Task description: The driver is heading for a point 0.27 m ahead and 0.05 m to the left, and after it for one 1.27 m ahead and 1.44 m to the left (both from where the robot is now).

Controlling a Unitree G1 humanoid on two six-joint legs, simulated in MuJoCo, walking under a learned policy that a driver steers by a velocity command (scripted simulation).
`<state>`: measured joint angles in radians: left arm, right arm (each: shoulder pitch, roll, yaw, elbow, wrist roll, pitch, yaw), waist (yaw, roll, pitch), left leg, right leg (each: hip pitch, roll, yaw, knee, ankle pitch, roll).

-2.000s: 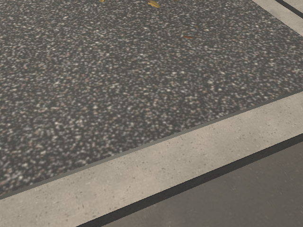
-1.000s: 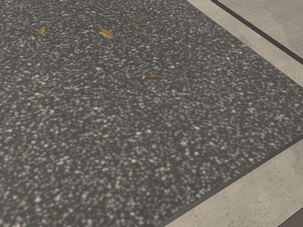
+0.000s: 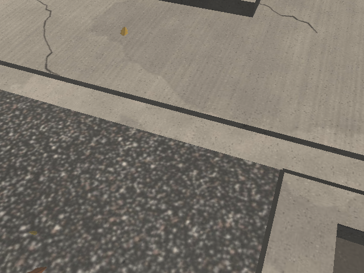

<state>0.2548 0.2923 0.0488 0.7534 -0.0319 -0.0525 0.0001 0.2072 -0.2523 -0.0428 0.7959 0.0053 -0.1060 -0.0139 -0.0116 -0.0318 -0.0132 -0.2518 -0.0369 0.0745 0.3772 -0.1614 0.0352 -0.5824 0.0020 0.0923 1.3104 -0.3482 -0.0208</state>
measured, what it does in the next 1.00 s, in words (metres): walks ahead, turning left: right foot, then left foot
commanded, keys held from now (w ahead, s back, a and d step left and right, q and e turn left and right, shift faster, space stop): w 0.06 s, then w+q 0.94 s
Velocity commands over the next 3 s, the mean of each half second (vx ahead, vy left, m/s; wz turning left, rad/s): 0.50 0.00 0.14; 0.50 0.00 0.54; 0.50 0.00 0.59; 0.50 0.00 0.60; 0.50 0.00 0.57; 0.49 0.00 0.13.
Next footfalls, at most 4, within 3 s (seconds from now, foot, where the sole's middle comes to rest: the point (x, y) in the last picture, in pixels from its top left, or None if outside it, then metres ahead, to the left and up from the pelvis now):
0.26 right None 0.29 -0.16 -0.78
0.78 left None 0.50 0.17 -0.78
1.28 right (156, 195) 0.83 0.14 -0.78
1.78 left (62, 201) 0.81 0.53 -0.78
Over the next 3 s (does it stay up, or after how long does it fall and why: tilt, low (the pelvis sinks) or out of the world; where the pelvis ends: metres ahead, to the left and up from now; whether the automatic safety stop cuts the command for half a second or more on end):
stays up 0.98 0.94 0.01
